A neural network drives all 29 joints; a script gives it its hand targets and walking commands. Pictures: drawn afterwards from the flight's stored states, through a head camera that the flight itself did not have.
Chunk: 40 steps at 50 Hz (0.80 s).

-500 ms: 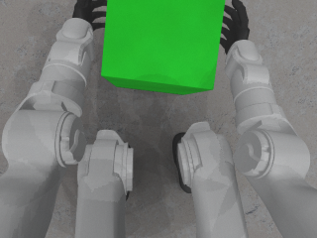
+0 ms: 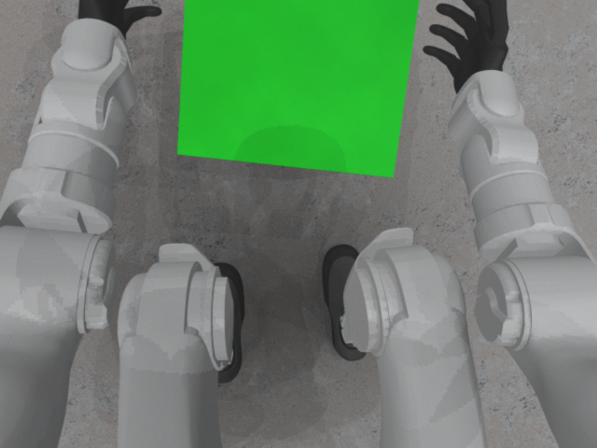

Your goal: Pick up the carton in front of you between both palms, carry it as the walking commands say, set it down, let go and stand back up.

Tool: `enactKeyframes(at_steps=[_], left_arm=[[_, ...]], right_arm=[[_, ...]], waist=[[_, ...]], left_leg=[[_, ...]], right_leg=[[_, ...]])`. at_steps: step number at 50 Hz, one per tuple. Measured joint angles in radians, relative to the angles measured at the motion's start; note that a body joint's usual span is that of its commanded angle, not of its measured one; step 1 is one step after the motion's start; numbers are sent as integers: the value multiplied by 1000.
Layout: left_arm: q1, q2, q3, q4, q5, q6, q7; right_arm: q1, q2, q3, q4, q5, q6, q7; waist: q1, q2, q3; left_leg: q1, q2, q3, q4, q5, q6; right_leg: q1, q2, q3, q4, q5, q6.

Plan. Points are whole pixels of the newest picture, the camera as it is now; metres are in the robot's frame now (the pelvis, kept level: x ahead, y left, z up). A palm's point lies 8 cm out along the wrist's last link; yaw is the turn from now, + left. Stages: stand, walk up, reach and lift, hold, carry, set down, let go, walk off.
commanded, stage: set down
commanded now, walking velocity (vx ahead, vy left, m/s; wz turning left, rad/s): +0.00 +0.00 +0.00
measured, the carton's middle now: (289, 85) +0.50 -0.02 -0.24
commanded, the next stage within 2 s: let go in 0.94 s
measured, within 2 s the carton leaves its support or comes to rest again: neither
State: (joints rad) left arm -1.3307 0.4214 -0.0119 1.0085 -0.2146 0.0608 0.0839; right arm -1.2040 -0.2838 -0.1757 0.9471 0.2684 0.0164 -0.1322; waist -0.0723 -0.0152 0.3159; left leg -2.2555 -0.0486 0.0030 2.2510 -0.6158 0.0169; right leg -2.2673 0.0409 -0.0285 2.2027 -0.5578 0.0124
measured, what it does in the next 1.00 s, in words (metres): rises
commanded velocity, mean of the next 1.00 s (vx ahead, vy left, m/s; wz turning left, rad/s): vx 0.00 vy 0.00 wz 0.00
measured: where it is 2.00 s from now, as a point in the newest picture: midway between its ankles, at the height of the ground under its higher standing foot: (286, 331)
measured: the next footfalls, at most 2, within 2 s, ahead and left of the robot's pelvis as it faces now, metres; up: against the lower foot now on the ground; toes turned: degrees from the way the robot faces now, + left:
none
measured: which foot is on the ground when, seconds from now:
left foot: down 0.00-1.00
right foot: down 0.00-1.00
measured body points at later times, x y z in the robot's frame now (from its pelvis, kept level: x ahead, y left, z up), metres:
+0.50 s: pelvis +0.01 +0.00 +0.12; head +0.33 +0.01 +0.44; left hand +0.56 +0.17 +0.00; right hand +0.50 -0.22 +0.01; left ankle +0.10 +0.11 -0.33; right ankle +0.12 -0.11 -0.33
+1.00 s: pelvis +0.04 +0.00 +0.26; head +0.33 +0.01 +0.61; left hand +0.56 +0.18 +0.16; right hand +0.50 -0.22 +0.16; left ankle +0.10 +0.11 -0.33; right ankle +0.12 -0.11 -0.33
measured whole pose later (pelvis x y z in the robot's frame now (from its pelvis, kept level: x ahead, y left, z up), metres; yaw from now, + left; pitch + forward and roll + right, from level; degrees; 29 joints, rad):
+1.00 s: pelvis +0.04 +0.00 +0.26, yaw +1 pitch +45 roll -1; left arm -1.04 0.30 0.23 0.92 0.03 0.13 -0.03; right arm -0.88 -0.16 -0.33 0.75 0.03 0.11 -0.04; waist -0.08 0.02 -0.11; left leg -1.62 -0.06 -0.04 1.24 -0.40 0.01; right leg -1.63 0.04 0.02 1.20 -0.36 0.01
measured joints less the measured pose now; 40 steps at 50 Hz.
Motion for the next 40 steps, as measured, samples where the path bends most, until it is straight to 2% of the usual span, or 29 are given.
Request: enactKeyframes(at_steps=[5, 15, 29, 40], left_arm=[[58, -25, 56, -62, 50, 56, 0], [68, -49, 151, 35, 129, 54, -44], [176, -62, 164, -119, 157, 111, -66], [236, -95, 206, -104, 203, 96, -96]], right_arm=[[73, 42, -19, -117, -38, 62, -20], [109, 83, -80, -94, -127, 83, -1], [219, 88, -99, -238, -135, 137, 20], [275, 111, -134, -218, -185, 121, 60]], waist=[[-8, 10, -88], [-12, 28, -277], [-15, 29, -353], [-11, 37, -415]], left_leg=[[50, 1, 1, -83, 2, -2], [111, -1, -7, -293, 45, -6], [261, -11, -17, -531, 88, -5], [452, -12, -28, -782, 147, -3]], right_leg=[[44, 6, 9, -79, 4, -2], [106, 9, 21, -284, 41, -2], [261, 6, 33, -519, 76, 2], [455, 6, 44, -770, 134, 3]])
